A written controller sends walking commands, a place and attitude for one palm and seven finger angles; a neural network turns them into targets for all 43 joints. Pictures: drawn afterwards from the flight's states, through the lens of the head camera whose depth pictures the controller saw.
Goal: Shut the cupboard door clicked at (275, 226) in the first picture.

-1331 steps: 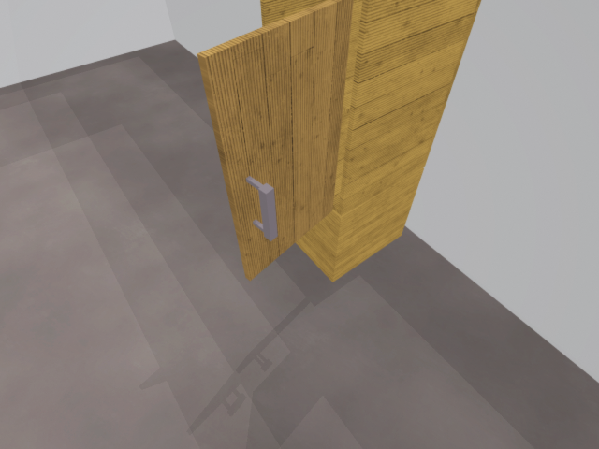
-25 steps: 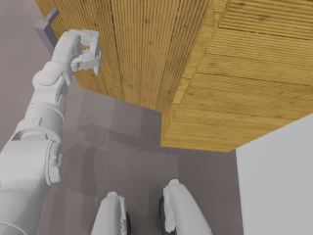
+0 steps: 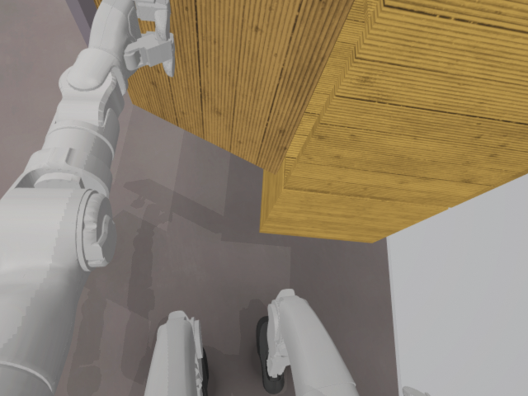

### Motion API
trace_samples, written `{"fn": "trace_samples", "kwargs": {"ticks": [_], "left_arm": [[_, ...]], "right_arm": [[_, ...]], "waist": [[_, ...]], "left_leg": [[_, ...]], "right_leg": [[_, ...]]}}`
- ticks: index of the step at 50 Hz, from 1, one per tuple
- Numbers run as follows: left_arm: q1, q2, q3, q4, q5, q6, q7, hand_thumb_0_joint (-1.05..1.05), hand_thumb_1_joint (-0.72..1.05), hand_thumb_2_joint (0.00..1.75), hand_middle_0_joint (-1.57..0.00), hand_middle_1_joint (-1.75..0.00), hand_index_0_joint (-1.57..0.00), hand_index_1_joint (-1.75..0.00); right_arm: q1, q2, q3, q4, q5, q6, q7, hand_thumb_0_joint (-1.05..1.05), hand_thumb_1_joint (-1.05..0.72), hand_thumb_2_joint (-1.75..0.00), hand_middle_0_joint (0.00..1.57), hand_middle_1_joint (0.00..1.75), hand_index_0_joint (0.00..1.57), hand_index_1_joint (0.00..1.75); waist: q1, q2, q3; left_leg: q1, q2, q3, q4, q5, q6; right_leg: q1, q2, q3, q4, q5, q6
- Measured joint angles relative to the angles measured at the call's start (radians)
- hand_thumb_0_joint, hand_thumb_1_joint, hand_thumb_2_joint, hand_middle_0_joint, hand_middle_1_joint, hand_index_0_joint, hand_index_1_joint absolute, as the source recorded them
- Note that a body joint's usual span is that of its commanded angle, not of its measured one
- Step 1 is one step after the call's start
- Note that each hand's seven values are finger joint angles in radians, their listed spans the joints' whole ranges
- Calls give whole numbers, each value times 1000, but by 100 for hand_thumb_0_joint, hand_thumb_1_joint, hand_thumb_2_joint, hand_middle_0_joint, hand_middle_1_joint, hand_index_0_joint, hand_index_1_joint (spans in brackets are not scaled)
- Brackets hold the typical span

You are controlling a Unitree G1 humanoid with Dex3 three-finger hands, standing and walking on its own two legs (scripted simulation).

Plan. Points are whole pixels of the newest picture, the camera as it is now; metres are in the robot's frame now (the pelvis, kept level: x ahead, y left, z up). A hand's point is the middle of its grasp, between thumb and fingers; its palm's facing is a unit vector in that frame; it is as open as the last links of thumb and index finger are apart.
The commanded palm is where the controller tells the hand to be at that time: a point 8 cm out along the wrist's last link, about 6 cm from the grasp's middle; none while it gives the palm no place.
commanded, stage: pull the fist back off the door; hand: left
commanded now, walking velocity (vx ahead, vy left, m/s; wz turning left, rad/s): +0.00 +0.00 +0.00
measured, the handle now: (98, 9) +0.64 +0.16 +0.08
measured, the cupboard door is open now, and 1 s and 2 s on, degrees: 68 65 65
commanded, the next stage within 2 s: draw the hand back to the body in 0.80 s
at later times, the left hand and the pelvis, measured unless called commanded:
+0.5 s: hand (183, 61) +0.55 +0.05 +0.08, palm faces +0.00 -1.00 -0.03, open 3.1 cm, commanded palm +0.51 +0.10 +0.08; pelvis +0.03 +0.00 +0.04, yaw -1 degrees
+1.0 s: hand (185, 89) +0.50 +0.05 +0.09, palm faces -0.02 -1.00 -0.04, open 3.1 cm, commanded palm +0.45 +0.11 +0.10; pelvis +0.03 -0.01 +0.04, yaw +1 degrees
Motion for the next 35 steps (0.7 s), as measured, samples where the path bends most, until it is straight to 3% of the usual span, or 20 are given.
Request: {"fn": "trace_samples", "kwargs": {"ticks": [3, 5, 8, 10, 12, 16, 19, 29, 35], "left_arm": [[10, -79, 76, -3, 14, -40, 233, 2, 81, 93, -130, -150, -132, -150], [32, -120, 103, -17, 58, -93, 375, 2, 80, 92, -130, -150, -131, -150], [71, -133, 105, -17, 140, -171, 483, 3, 83, 93, -130, -150, -130, -150], [92, -124, 102, -8, 171, -195, 488, 3, 87, 94, -130, -150, -130, -150], [110, -116, 103, 2, 171, -198, 469, 2, 90, 94, -130, -150, -130, -150], [153, -128, 129, 1, 121, -197, 428, 2, 91, 93, -130, -150, -130, -150], [212, -154, 134, -39, 96, -230, 417, 2, 91, 92, -130, -150, -130, -150], [407, -254, 54, -158, 77, -311, 414, 2, 90, 90, -130, -150, -130, -150], [519, -303, -34, -270, 70, -334, 423, 2, 90, 90, -130, -150, -130, -150]], "right_arm": [[26, 15, 3, -14, -31, 4, 40, 0, -91, -89, 20, 30, 20, 30], [41, 28, 2, -21, -54, 8, 71, 0, -91, -89, 20, 30, 20, 30], [55, 49, 0, -23, -69, 28, 109, 0, -91, -89, 20, 30, 20, 30], [63, 60, 2, -21, -65, 48, 120, 0, -91, -89, 20, 30, 20, 30], [73, 65, 4, -21, -56, 67, 122, 0, -91, -89, 21, 30, 20, 30], [97, 61, 6, -25, -40, 91, 114, 0, -91, -89, 21, 30, 20, 30], [112, 53, -3, -32, -35, 98, 111, 0, -91, -89, 21, 30, 20, 30], [59, 19, -54, -43, -22, 125, 99, 0, -91, -89, 20, 30, 20, 30], [-11, 13, -77, -56, -14, 131, 88, 0, -91, -89, 20, 30, 20, 30]], "waist": [[-2, 3, -4], [-8, 7, -11], [-22, 14, -13], [-28, 19, -10], [-29, 24, -5], [-18, 27, 0], [-1, 22, -3], [57, -11, -9], [90, -21, -11]], "left_leg": [[-4, -2, 8, -7, 5, 1], [-5, -2, 15, -14, 8, 2], [10, 2, 27, -26, 8, 3], [31, 5, 34, -39, 7, 3], [57, 8, 40, -57, 9, 4], [119, 12, 54, -106, 15, 4], [164, 13, 64, -142, 18, 3], [251, 3, 63, -187, 8, -5], [284, -3, 56, -195, 2, -9]], "right_leg": [[-8, -2, 8, -3, 4, 5], [-13, -1, 15, -6, 7, 6], [-6, 3, 27, -12, 8, 8], [10, 7, 34, -21, 10, 8], [32, 11, 40, -37, 12, 8], [84, 17, 54, -77, 18, 9], [121, 21, 64, -103, 19, 9], [202, 13, 64, -127, -5, 5], [236, 7, 59, -128, -19, 3]]}}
